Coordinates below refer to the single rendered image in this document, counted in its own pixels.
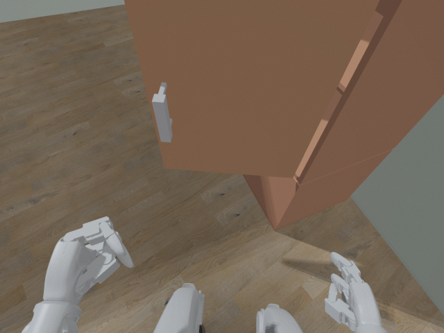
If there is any left robot forearm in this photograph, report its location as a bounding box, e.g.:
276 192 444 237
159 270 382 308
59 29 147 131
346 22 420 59
22 300 82 333

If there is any robot left thigh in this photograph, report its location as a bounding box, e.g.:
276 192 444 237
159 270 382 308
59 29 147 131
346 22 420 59
153 287 205 333

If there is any robot left hand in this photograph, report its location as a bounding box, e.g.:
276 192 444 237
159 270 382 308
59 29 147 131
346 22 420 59
43 216 134 305

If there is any robot right thigh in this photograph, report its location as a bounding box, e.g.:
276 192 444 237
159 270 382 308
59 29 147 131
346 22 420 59
256 307 303 333

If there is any robot thigh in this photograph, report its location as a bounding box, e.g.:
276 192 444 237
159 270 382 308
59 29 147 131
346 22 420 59
256 307 303 333
153 287 205 333

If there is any robot right hand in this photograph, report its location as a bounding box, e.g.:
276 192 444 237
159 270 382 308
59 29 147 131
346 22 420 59
325 252 382 332

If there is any cupboard door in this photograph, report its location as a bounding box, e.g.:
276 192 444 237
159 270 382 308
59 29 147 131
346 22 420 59
124 0 380 178

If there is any handle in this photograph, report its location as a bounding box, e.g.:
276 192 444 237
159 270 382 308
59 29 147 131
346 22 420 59
152 83 172 142

